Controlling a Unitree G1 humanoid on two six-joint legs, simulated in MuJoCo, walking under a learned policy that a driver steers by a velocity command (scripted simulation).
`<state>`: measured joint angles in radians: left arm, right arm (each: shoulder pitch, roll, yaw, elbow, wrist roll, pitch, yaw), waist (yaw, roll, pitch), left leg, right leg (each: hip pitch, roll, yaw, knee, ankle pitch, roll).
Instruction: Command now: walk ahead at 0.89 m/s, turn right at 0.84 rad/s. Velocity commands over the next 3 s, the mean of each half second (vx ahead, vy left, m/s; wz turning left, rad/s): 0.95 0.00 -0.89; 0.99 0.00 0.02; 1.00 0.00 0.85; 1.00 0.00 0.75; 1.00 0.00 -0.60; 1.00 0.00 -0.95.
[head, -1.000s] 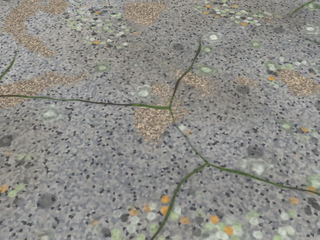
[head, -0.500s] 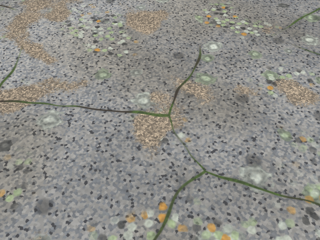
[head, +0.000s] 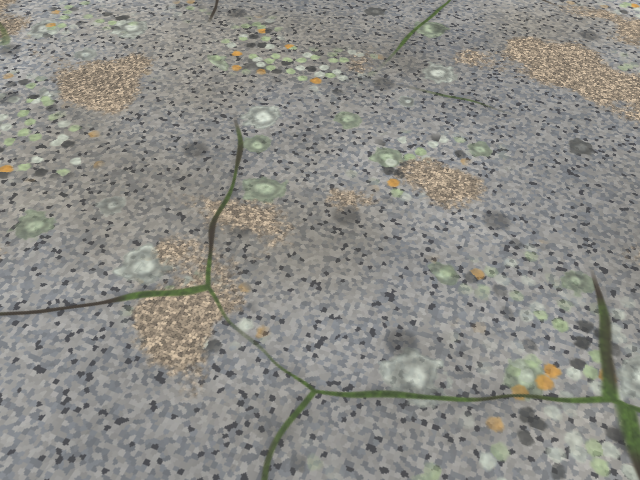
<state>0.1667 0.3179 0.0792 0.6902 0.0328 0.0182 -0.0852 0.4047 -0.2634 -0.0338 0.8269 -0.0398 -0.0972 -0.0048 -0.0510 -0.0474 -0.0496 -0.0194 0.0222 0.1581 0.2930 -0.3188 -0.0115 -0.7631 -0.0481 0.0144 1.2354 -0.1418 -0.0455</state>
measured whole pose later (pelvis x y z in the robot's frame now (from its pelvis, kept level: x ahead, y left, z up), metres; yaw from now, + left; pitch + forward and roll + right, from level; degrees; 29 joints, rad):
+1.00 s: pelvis +0.83 -0.31 +0.00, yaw -24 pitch +2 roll +2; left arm -0.04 0.25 -0.04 0.61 0.05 -0.08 -0.06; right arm 0.59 -0.27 -0.06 0.93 0.00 -0.08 0.02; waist -0.12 -0.02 0.01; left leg 0.04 -0.10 -0.13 0.24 -0.30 0.07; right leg -0.66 -0.09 0.07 0.66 -0.01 0.01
